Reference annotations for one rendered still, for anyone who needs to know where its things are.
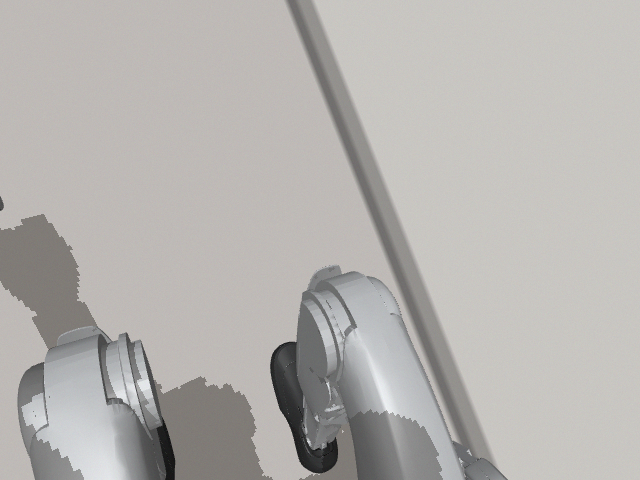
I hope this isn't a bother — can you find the left robot foot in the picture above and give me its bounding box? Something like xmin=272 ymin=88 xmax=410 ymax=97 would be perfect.
xmin=157 ymin=417 xmax=175 ymax=480

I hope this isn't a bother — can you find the right robot foot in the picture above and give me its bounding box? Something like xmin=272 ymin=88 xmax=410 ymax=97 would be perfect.
xmin=270 ymin=342 xmax=338 ymax=473

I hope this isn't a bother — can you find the right robot hand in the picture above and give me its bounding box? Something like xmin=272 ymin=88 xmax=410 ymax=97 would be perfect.
xmin=452 ymin=441 xmax=508 ymax=480

